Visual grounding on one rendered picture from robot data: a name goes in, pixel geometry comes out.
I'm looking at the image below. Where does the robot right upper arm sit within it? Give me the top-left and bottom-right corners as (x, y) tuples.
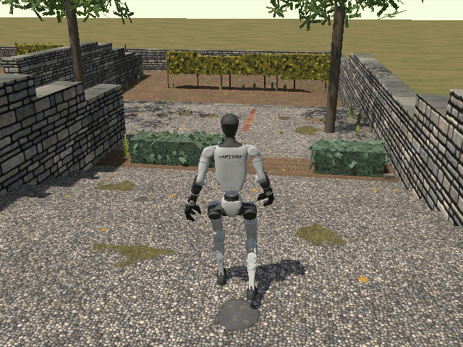
(245, 145), (267, 184)

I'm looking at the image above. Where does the robot left hand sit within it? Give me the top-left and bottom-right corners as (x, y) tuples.
(184, 203), (201, 221)

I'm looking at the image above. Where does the humanoid robot torso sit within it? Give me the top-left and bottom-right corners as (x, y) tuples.
(213, 142), (247, 217)

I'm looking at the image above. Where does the left robot forearm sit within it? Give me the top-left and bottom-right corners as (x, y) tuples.
(187, 175), (203, 206)

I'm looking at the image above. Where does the right robot forearm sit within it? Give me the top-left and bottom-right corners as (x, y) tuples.
(260, 172), (273, 196)

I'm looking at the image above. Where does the robot right hand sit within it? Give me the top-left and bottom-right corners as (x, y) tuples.
(258, 193), (274, 207)

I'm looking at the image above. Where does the left robot shin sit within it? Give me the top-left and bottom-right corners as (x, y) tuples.
(213, 231), (224, 276)

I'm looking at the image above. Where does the robot left upper arm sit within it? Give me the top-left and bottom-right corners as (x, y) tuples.
(195, 145), (216, 186)

